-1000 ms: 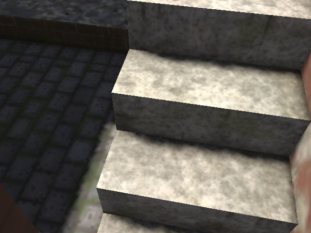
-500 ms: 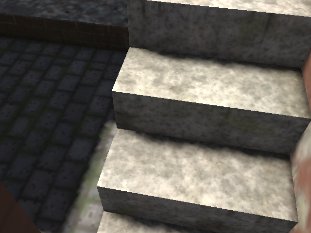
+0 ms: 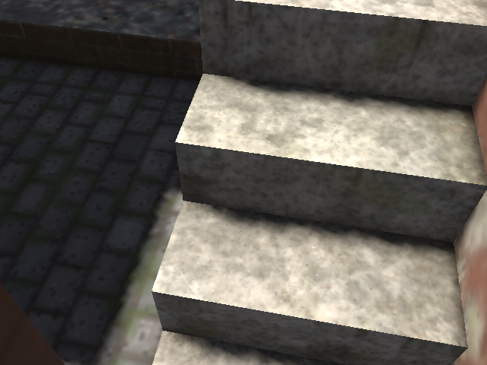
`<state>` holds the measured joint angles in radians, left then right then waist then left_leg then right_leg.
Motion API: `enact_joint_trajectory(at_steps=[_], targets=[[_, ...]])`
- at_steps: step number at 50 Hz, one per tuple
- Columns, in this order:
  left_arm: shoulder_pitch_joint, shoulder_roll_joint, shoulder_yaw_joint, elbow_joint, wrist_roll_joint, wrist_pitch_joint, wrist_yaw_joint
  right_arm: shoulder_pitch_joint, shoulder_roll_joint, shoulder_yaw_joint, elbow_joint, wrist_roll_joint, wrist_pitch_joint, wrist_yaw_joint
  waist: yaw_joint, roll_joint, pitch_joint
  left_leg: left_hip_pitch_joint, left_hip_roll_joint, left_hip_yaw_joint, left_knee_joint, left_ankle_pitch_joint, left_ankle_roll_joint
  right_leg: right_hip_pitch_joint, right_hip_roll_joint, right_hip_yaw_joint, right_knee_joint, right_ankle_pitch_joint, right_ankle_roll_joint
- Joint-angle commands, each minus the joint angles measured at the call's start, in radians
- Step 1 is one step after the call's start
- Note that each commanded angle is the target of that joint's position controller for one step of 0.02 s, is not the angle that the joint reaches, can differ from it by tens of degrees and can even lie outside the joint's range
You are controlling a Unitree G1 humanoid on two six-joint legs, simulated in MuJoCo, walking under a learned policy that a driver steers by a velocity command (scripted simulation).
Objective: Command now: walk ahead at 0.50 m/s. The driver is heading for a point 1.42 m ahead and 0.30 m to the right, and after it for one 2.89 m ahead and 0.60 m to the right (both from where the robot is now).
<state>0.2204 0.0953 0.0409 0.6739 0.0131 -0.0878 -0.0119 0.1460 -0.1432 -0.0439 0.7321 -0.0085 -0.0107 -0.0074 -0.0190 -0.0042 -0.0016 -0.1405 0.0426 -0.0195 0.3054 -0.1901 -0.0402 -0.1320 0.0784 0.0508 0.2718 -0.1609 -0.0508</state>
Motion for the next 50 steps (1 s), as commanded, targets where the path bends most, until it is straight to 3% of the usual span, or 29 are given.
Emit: enact_joint_trajectory(at_steps=[1, 50], targets=[[-0.015, 0.052, 0.012, -0.075, -0.001, -0.016, 0.001, -0.038, -0.079, -0.019, -0.074, 0.0, -0.015, -0.002, 0.0, 0.0, -0.068, -0.016, 0.058, -0.037, -0.028, 0.156, 0.014, 0.064, -0.124, 0.093, -0.016, 0.224, 0.027], [-0.011, 0.055, 0.012, -0.074, -0.001, -0.016, -0.001, -0.035, -0.084, -0.018, -0.071, -0.001, -0.015, -0.001, -0.002, -0.001, -0.068, -0.012, 0.058, -0.032, -0.027, 0.158, 0.014, 0.057, -0.122, 0.096, -0.011, 0.223, 0.028]])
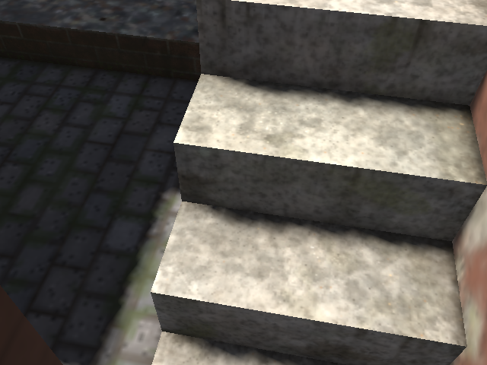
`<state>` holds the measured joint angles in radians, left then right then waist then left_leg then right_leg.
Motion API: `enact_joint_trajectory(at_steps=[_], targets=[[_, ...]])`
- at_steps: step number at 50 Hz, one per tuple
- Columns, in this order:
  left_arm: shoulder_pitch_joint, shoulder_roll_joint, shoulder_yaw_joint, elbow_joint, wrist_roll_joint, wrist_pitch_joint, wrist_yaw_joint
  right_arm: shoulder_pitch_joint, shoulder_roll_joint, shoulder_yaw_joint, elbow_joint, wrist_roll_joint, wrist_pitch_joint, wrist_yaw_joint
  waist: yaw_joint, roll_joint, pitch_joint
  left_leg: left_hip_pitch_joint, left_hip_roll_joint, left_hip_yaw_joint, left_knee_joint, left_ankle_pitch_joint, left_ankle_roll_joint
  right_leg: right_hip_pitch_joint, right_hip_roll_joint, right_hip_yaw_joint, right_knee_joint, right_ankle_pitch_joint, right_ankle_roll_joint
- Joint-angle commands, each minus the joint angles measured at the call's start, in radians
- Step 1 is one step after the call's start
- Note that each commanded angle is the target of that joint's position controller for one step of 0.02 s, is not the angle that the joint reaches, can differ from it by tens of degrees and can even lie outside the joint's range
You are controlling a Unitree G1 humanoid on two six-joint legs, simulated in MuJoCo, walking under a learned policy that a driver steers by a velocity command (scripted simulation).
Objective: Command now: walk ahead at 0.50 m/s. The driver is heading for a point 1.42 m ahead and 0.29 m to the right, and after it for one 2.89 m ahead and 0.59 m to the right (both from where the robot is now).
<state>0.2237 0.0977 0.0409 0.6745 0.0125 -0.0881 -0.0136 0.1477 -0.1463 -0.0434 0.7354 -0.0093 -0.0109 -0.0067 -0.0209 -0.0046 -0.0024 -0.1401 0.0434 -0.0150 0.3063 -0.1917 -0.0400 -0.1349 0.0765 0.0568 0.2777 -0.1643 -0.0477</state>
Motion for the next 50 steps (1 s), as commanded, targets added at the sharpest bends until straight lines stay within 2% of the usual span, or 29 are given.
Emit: enact_joint_trajectory(at_steps=[1, 5, 14, 29, 30, 31, 33, 34, 40, 41, 44, 50], targets=[[-0.014, 0.053, 0.012, -0.075, -0.001, -0.016, 0.001, -0.037, -0.081, -0.019, -0.074, 0.0, -0.015, -0.002, 0.0, -0.001, -0.068, -0.012, 0.057, -0.037, -0.027, 0.159, 0.013, 0.06, -0.12, 0.09, -0.017, 0.227, 0.025], [0.031, 0.057, 0.017, -0.049, 0.003, -0.014, 0.002, -0.001, -0.086, -0.022, -0.054, 0.0, -0.013, 0.0, 0.0, 0.002, -0.068, -0.016, 0.055, -0.028, 0.011, 0.173, 0.009, 0.066, -0.118, 0.079, 0.019, 0.272, 0.025], [0.076, 0.058, 0.022, -0.016, 0.004, -0.006, -0.001, 0.042, -0.093, -0.024, -0.023, 0.0, -0.001, 0.003, -0.002, -0.001, -0.025, -0.042, 0.05, -0.026, 0.045, 0.11, 0.009, 0.026, -0.112, 0.078, 0.037, 0.214, 0.024], [0.174, 0.054, 0.024, 0.048, 0.003, 0.004, 0.01, 0.121, -0.097, -0.026, 0.033, 0.003, 0.017, -0.002, -0.002, 0.0, 0.012, -0.06, 0.05, -0.036, 0.054, 0.069, 0.011, -0.004, -0.11, 0.087, 0.044, 0.157, 0.027], [0.181, 0.159, 0.045, 0.081, -0.002, 0.012, -0.006, 0.166, -0.151, -0.04, 0.07, 0.042, 0.016, 0.0, -0.02, 0.025, -0.022, -0.014, 0.06, -0.067, 0.058, -0.024, -0.006, 0.009, -0.113, 0.128, 0.039, 0.115, 0.012], [0.163, 0.146, 0.044, 0.078, -0.001, 0.017, -0.012, 0.162, -0.153, -0.039, 0.074, 0.042, 0.015, 0.002, -0.019, 0.029, 0.012, -0.039, 0.061, -0.071, 0.049, -0.041, -0.01, -0.001, -0.116, 0.129, 0.033, 0.091, 0.007], [0.155, 0.109, 0.027, 0.1, 0.002, 0.025, -0.016, 0.161, -0.145, -0.034, 0.098, 0.03, 0.017, 0.004, -0.012, 0.009, 0.06, -0.066, 0.059, -0.075, 0.035, -0.049, -0.007, -0.018, -0.111, 0.124, 0.025, 0.05, 0.005], [0.16, 0.105, 0.023, 0.112, 0.002, 0.028, -0.015, 0.16, -0.143, -0.033, 0.107, 0.027, 0.018, 0.004, -0.008, 0.002, 0.07, -0.071, 0.057, -0.075, 0.032, -0.04, -0.006, -0.019, -0.108, 0.122, 0.025, 0.052, 0.007], [0.166, 0.139, 0.015, 0.151, 0.003, 0.037, -0.009, 0.168, -0.158, -0.032, 0.151, 0.02, 0.018, 0.005, 0.0, 0.006, 0.062, -0.079, 0.051, -0.072, 0.019, -0.013, 0.002, 0.015, -0.111, 0.121, 0.035, 0.109, 0.018], [0.167, 0.129, 0.012, 0.16, 0.001, 0.032, -0.006, 0.183, -0.167, -0.033, 0.163, 0.013, 0.021, 0.003, 0.001, -0.004, 0.065, -0.067, 0.051, -0.075, 0.02, 0.013, -0.002, 0.009, -0.109, 0.115, 0.036, 0.129, 0.022], [0.176, 0.148, 0.007, 0.181, 0.0, 0.03, -0.003, 0.197, -0.174, -0.031, 0.178, 0.016, 0.027, -0.001, 0.0, 0.001, 0.056, -0.052, 0.047, -0.071, 0.021, 0.03, -0.003, 0.009, -0.11, 0.114, 0.037, 0.153, 0.027], [0.174, 0.161, -0.005, 0.21, 0.001, 0.033, -0.002, 0.218, -0.188, -0.025, 0.2, 0.017, 0.034, -0.005, -0.003, 0.004, 0.054, -0.046, 0.043, -0.067, 0.017, 0.037, -0.001, 0.006, -0.109, 0.112, 0.033, 0.161, 0.031]])
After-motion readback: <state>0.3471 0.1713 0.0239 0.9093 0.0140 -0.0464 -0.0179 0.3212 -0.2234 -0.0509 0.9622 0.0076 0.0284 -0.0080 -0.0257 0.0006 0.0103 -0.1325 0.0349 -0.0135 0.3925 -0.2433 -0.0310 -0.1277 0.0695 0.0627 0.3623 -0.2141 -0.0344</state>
